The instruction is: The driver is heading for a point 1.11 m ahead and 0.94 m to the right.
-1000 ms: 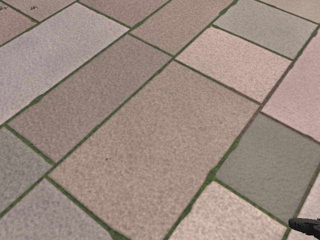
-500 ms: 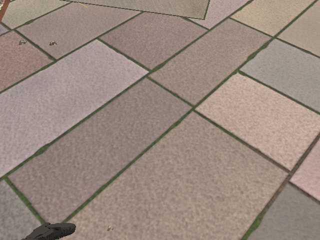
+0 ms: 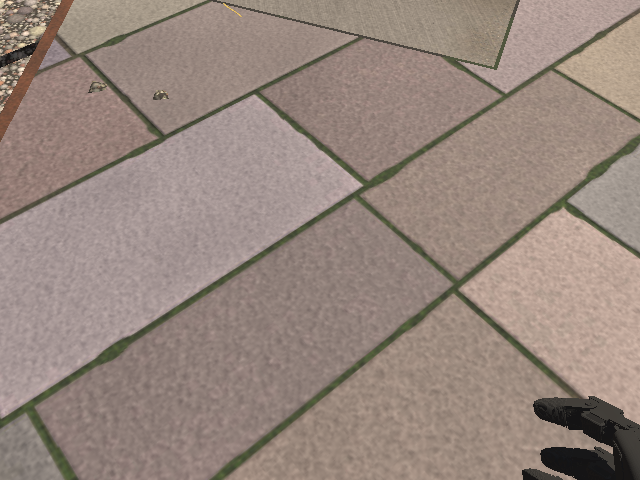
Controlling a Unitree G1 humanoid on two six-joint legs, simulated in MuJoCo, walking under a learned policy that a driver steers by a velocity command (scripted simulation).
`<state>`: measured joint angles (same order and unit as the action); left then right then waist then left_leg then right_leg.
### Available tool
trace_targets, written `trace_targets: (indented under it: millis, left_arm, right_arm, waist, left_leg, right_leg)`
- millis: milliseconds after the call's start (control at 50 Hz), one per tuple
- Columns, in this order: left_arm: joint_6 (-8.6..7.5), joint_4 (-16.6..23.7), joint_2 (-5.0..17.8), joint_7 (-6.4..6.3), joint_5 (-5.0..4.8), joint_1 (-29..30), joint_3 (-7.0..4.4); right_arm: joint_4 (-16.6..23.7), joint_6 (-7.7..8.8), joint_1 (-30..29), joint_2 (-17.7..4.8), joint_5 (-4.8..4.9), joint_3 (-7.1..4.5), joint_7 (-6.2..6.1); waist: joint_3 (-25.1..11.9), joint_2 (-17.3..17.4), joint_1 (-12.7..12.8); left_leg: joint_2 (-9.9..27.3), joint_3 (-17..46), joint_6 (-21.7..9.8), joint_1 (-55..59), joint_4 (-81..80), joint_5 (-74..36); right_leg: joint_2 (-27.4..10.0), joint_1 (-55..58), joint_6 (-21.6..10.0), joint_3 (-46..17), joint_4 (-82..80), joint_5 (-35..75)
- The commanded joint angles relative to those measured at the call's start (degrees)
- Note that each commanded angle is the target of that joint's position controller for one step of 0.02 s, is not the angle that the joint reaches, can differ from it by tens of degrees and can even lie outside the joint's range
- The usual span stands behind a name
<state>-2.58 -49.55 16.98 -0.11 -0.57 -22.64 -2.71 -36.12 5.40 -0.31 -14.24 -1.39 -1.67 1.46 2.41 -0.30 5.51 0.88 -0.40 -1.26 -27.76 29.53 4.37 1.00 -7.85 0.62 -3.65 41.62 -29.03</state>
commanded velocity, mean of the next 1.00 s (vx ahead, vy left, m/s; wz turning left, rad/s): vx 0.07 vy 0.00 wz -0.52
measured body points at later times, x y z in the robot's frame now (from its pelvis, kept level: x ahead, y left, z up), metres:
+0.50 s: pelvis +0.09 -0.03 +0.01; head +0.12 -0.07 +0.45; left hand +0.31 +0.21 -0.07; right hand +0.16 -0.34 -0.11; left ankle +0.10 +0.11 -0.67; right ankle +0.10 -0.13 -0.72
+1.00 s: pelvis +0.12 +0.00 +0.01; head +0.15 +0.00 +0.46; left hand +0.41 +0.16 -0.08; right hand +0.07 -0.32 -0.08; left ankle +0.18 +0.10 -0.72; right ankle +0.03 -0.10 -0.65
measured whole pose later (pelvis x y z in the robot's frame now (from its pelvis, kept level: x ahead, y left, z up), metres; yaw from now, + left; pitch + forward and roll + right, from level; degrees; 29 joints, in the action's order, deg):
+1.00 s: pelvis +0.12 +0.00 +0.01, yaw -34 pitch +2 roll +0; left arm 3.3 -35.2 20.7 -1.4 -0.9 -10.6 -5.7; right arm -44.9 0.0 7.7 -15.7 -0.7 -4.1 -1.2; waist 2.1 -3.1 -0.1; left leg 0.1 -0.1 -0.6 -14.4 26.6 13.8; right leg 4.8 -29.9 3.0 -6.8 62.3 -25.9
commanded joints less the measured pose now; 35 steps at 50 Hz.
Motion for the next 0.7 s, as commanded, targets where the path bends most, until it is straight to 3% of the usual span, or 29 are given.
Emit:
trace_targets:
  millis: [20,40,60,100,160,260,340,380,400,420,440,460,480,500,520,540,580,640,700]
  left_arm:
    - [-0.90,4.9,8.9,-0.30,-1.67,-2.0,-1.72]
    - [-0.19,6.3,8.1,-0.70,-1.71,2.0,-1.77]
    - [0.93,6.1,7.3,-1.07,-0.99,2.7,-1.94]
    - [3.67,6.0,5.1,-1.69,-0.62,0.1,-2.13]
    - [5.30,7.9,3.8,-2.10,-0.21,1.1,-2.35]
    - [5.49,11.6,3.8,-0.52,0.10,8.2,-2.19]
    - [6.27,14.4,5.4,0.64,0.08,11.6,-2.87]
    - [6.31,14.6,5.3,1.06,0.17,10.3,-3.22]
    - [6.18,14.3,6.4,0.80,0.46,9.2,-3.79]
    - [5.93,14.3,11.0,-0.03,0.46,7.0,-5.24]
    - [5.69,15.9,17.6,-0.97,1.09,7.1,-6.39]
    - [4.35,16.0,14.7,-0.37,2.19,4.4,-5.57]
    - [3.17,15.7,13.5,-0.12,2.16,5.8,-5.06]
    - [2.57,16.0,12.2,-0.37,1.14,8.9,-4.90]
    - [2.67,16.5,10.4,-0.74,0.15,11.6,-4.34]
    - [2.95,17.1,9.7,-1.20,-0.02,13.3,-3.89]
    - [3.34,17.8,9.7,-1.67,0.47,13.6,-3.81]
    - [3.69,18.0,10.5,-2.16,0.14,12.6,-4.26]
    - [4.24,18.5,11.3,-2.19,0.23,12.9,-4.59]
  right_arm:
    - [0.1,-1.82,18.3,-10.4,0.30,-3.69,-1.15]
    - [-0.2,-2.11,14.6,-8.6,0.77,-3.09,-1.43]
    - [-0.6,-2.17,11.3,-6.8,0.99,-2.46,-1.37]
    - [-1.2,-1.87,6.1,-6.7,-0.03,-2.61,-1.13]
    - [-2.1,-1.39,2.8,-7.9,-0.38,-3.20,-1.61]
    - [-4.3,-2.67,3.1,-10.1,0.46,-3.93,-2.98]
    - [-5.9,-4.16,4.6,-12.4,1.85,-4.71,-2.62]
    - [-6.6,-4.76,4.3,-12.6,2.89,-4.88,-2.60]
    - [-7.8,-4.99,6.6,-11.3,3.03,-4.68,-2.55]
    - [-8.6,-5.16,9.7,-8.9,1.77,-4.14,-2.38]
    - [-5.7,-5.07,8.2,-6.6,-0.69,-3.15,-2.30]
    - [-4.8,-5.02,2.8,-8.7,-0.25,-3.70,-2.59]
    - [-4.6,-5.21,2.2,-9.3,1.32,-4.01,-2.63]
    - [-5.5,-5.34,3.3,-8.9,1.77,-4.10,-2.99]
    - [-5.9,-5.41,3.5,-9.7,1.24,-4.41,-3.47]
    - [-6.1,-5.47,3.7,-10.0,0.92,-4.62,-3.65]
    - [-6.3,-5.36,4.9,-8.8,1.25,-4.41,-3.50]
    - [-6.1,-5.30,3.6,-7.3,1.53,-3.73,-3.33]
    - [-6.0,-5.30,3.2,-7.4,1.65,-3.56,-2.83]
  waist:
    - [-24.3,9.3,-10.8]
    - [-17.4,7.4,-9.3]
    - [-12.5,5.7,-7.4]
    - [-8.5,8.3,-3.5]
    - [-6.7,8.2,-2.2]
    - [-6.9,6.2,-4.3]
    - [-5.9,6.3,-5.3]
    - [-6.0,5.8,-4.1]
    - [-6.2,4.0,-4.0]
    - [-6.8,-5.1,-4.6]
    - [-6.3,-21.0,-5.6]
    - [-11.0,-13.5,-0.8]
    - [-10.6,-9.7,-2.0]
    - [-9.7,-6.7,-3.7]
    - [-9.0,-5.3,-4.6]
    - [-9.1,-5.8,-5.6]
    - [-10.4,-6.3,-6.3]
    - [-10.3,-6.4,-5.3]
    - [-9.4,-7.9,-4.7]
  left_leg:
    - [23.0,23.3,-15.4,45.4,-1.7,-35.2]
    - [20.2,18.0,-13.5,38.3,-3.5,-31.8]
    - [17.9,13.9,-12.6,30.1,-6.2,-28.8]
    - [15.6,7.9,-12.1,15.8,-12.1,-22.0]
    - [16.0,2.6,-12.9,10.8,-15.6,-17.6]
    - [16.8,-2.1,-12.2,13.2,-16.1,-9.6]
    - [19.1,-2.0,-10.6,18.1,-12.5,-6.6]
    - [18.1,-3.6,-7.8,18.8,-7.7,-5.1]
    - [15.9,-5.3,-5.0,17.5,-3.4,-1.5]
    - [10.8,-10.0,-0.3,12.2,7.8,5.8]
    - [0.9,-12.1,6.1,-6.4,24.8,30.4]
    - [-1.0,-0.6,6.0,-9.7,36.0,35.8]
    - [0.0,2.3,5.0,-11.2,39.2,31.9]
    - [1.0,3.4,4.3,-11.7,38.3,27.1]
    - [1.6,4.0,4.2,-12.1,36.2,23.5]
    - [1.3,4.0,4.4,-9.5,35.5,21.0]
    - [-0.2,3.7,5.0,-6.6,32.5,17.9]
    - [-1.2,4.5,5.9,-4.3,22.7,15.9]
    - [-2.1,4.8,6.1,0.2,16.2,15.4]
  right_leg:
    - [-1.1,-30.6,2.0,-4.3,32.0,-8.9]
    - [-3.0,-32.6,2.4,-1.9,30.9,-5.5]
    - [-4.5,-31.1,3.2,-1.0,28.8,-2.6]
    - [-5.5,-22.0,4.3,0.6,26.3,2.2]
    - [-6.0,-20.1,4.5,1.6,20.9,7.8]
    - [-6.9,-16.9,2.6,3.0,8.1,16.0]
    - [-5.9,-16.0,0.4,5.1,0.8,11.7]
    - [-4.0,-11.4,-1.5,7.4,-8.0,15.4]
    - [-2.7,-7.4,-3.1,6.9,-12.8,20.2]
    - [-7.3,-0.7,-6.0,-1.4,-18.0,37.4]
    - [-21.0,7.3,-17.0,-22.5,-19.7,52.8]
    - [-22.9,6.9,-22.3,-25.7,-20.9,51.9]
    - [-20.5,6.5,-20.5,-20.8,-20.9,49.9]
    - [-17.5,5.5,-17.1,-17.1,-20.4,45.7]
    - [-16.1,4.6,-14.9,-15.6,-20.4,43.3]
    - [-14.9,2.2,-14.2,-14.2,-20.6,44.1]
    - [-13.4,1.2,-14.1,-13.3,-20.6,44.9]
    - [-12.5,1.4,-13.9,-14.3,-20.3,40.5]
    - [-11.8,-1.8,-14.0,-16.9,-20.5,33.9]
